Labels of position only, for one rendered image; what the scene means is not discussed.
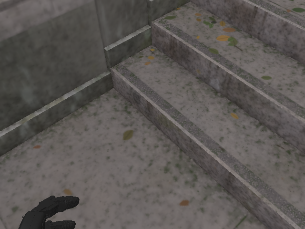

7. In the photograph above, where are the stairs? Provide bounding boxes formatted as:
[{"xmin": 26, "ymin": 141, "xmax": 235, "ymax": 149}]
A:
[{"xmin": 111, "ymin": 0, "xmax": 305, "ymax": 229}]

